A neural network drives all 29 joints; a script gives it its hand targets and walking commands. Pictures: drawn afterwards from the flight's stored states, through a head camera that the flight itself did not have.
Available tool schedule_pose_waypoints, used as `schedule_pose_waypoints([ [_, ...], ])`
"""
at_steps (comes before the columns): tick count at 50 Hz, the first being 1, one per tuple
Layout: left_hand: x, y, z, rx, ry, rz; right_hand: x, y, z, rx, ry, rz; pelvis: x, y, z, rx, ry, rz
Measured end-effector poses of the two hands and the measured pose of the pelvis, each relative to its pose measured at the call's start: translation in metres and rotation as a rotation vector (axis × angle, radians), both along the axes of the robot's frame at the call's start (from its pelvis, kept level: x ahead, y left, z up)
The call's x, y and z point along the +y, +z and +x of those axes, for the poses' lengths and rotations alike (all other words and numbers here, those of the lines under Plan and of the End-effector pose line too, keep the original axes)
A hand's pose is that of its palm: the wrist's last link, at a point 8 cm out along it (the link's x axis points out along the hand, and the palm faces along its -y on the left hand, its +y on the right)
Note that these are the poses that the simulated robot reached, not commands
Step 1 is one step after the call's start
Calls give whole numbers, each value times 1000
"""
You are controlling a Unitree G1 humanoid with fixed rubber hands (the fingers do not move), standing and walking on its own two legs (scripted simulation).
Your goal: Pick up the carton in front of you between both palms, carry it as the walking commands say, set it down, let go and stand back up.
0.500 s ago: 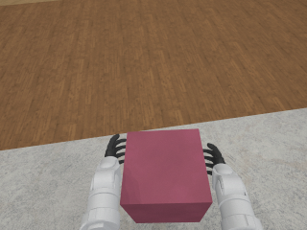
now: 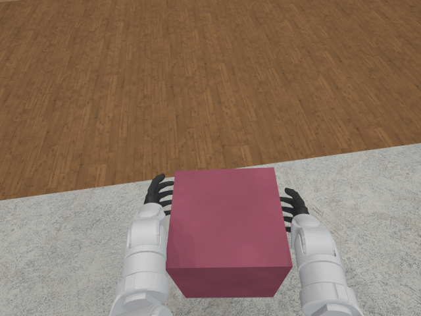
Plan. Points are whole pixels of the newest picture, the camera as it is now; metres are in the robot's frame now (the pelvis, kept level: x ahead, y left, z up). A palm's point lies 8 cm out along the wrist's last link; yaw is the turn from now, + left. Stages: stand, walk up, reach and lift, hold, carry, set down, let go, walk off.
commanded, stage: reach and lift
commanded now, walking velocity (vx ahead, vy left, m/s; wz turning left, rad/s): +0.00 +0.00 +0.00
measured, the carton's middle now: (226, 237) +0.31 +0.00 -0.06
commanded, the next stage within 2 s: hold in 0.48 s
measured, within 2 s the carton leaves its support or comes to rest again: neither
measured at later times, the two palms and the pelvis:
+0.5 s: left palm (149, 206) +0.32 +0.15 +0.06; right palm (299, 217) +0.30 -0.15 +0.03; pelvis +0.02 +0.00 +0.01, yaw +0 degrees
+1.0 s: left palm (147, 206) +0.31 +0.15 +0.07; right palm (301, 218) +0.29 -0.15 +0.04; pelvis +0.01 +0.00 +0.00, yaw +0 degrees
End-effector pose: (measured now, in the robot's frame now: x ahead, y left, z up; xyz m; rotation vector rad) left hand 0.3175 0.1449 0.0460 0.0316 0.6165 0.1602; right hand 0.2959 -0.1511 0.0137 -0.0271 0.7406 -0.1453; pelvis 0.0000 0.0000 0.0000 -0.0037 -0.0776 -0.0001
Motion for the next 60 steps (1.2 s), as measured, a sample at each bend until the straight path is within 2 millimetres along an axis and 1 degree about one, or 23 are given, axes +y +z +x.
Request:
schedule_pose_waypoints([
  [4, 1, 4, 5, -11, 6, -1, 1, 6, 8, -11, 5, -3, 0, 1, 3, 9, 0, 1],
  [8, 2, 11, 7, -20, -8, 7, 2, 11, 7, -19, -3, 2, 0, 4, 10, 13, 6, 1],
  [13, 4, 5, 3, 7, -25, 1, 2, 10, 4, 9, 19, -21, 0, 7, 17, 9, 8, 2],
  [17, 6, 3, 0, 14, -21, 3, 4, 9, 3, 16, 31, -26, 0, 7, 18, 0, 8, 1],
  [22, 7, 10, 2, -6, -19, 3, 5, 14, 3, -3, 25, -26, 1, 7, 17, -5, 6, -3],
  [25, 6, 11, 2, -1, -22, 0, 5, 15, 3, 2, 19, -20, 2, 7, 16, -8, 3, -2],
  [28, 6, 14, 0, -8, -21, -1, 4, 19, 1, -4, 19, -28, 2, 6, 16, -15, 3, -2],
  [32, 9, 23, -4, -25, -11, 6, 8, 26, -1, -22, 36, -24, 2, 7, 16, -26, 0, 0],
  [35, 11, 28, -6, -21, -5, 12, 10, 28, -3, -16, 44, -18, 2, 8, 15, -36, 2, -1],
  [40, 11, 28, -11, -20, -3, 2, 10, 31, -6, -15, 49, -28, 2, 7, 13, -47, 2, 0],
  [48, 6, 29, -13, -18, -6, 8, 6, 29, -10, -12, 36, -18, 0, 5, 7, -58, -1, 0],
  [55, 1, 28, -9, -16, -2, 2, 1, 31, -7, -10, 16, -17, -2, 4, 4, -57, 0, 1],
  [60, 6, 29, -7, -32, 7, -14, 5, 36, -1, -27, 21, -28, -1, 4, 8, 24, 37, -2],
])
